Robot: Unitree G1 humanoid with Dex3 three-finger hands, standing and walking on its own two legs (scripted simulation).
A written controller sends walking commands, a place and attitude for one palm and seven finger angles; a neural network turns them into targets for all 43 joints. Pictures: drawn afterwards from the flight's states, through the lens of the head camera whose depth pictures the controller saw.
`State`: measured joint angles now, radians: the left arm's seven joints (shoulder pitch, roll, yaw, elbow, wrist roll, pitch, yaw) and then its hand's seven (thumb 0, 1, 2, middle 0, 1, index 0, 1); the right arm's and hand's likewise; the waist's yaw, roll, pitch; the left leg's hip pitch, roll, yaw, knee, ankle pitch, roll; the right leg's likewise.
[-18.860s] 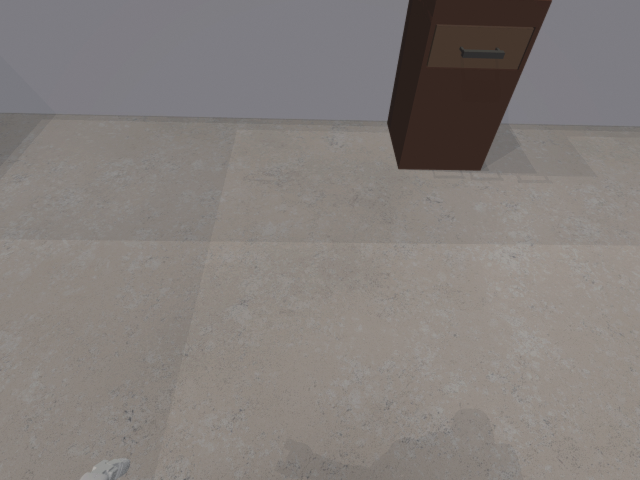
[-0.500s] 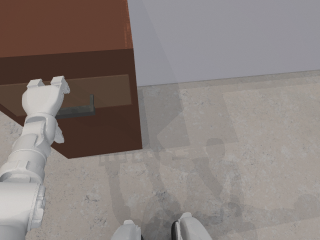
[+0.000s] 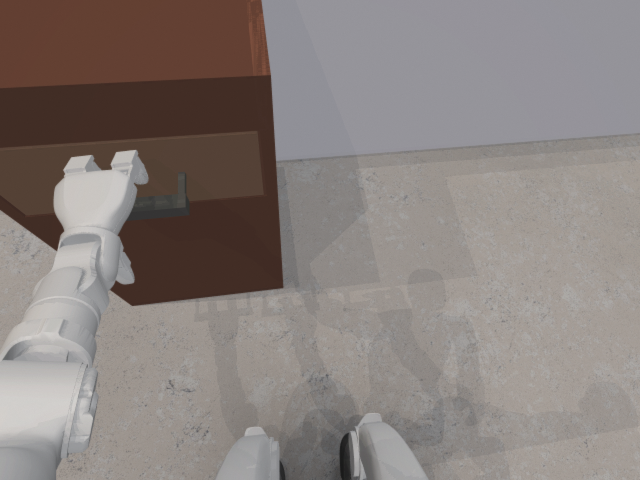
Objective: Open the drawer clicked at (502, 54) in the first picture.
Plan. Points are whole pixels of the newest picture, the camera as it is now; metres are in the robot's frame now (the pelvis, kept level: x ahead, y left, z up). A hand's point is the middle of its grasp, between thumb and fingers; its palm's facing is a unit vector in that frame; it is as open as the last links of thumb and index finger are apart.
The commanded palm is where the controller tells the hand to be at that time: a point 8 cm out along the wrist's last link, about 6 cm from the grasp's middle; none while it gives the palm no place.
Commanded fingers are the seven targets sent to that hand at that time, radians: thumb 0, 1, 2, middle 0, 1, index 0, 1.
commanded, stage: lower the fingers behind the handle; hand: left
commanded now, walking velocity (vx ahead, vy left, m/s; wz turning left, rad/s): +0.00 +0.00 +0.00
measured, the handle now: (130, 196) +0.51 +0.27 -0.07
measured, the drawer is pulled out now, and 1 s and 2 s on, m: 0.00 0.00 0.00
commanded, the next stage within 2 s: close the thumb around the handle in 1.30 s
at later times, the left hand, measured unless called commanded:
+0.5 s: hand (129, 227) +0.46 +0.26 -0.07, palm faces -0.06 -0.04 -1.00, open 13.8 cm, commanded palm +0.45 +0.24 -0.02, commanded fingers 0.00 -0.50 0.30 -0.30 -1.20 -0.30 -1.20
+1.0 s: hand (130, 233) +0.46 +0.27 -0.10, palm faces -0.04 -0.03 -1.00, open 13.8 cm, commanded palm +0.45 +0.25 -0.04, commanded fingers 0.00 -0.50 0.30 -0.30 -1.20 -0.30 -1.20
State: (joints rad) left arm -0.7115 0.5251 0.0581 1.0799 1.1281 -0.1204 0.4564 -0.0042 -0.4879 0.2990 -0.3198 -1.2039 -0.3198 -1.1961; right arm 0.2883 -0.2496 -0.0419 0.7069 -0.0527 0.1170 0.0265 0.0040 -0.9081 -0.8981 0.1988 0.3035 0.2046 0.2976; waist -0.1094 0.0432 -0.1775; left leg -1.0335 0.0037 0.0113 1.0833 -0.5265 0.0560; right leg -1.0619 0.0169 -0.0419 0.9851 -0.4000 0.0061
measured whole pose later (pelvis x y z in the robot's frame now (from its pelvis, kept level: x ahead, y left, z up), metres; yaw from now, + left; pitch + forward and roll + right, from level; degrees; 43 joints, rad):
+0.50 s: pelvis -0.01 -0.01 -0.03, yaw +0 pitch +31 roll -4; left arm -0.74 0.57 0.09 1.09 1.15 -0.16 0.49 0.00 -0.49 0.30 -0.32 -1.20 -0.32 -1.20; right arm 0.29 -0.26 -0.04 0.72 -0.06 0.09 0.02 0.00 -0.91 -0.90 0.20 0.30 0.20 0.30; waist -0.12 0.05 -0.19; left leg -1.19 0.01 0.00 1.22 -0.56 0.05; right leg -1.23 0.02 -0.05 1.13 -0.44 -0.01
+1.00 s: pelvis -0.02 -0.01 -0.05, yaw +0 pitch +33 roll -4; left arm -0.77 0.60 0.10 1.06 1.15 -0.17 0.49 0.00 -0.49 0.30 -0.31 -1.20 -0.32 -1.20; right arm 0.27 -0.26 -0.03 0.70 -0.06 0.07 0.02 0.00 -0.91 -0.90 0.20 0.30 0.20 0.30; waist -0.12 0.05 -0.19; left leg -1.32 0.01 0.00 1.34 -0.60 0.05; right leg -1.35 0.02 -0.06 1.24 -0.47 -0.01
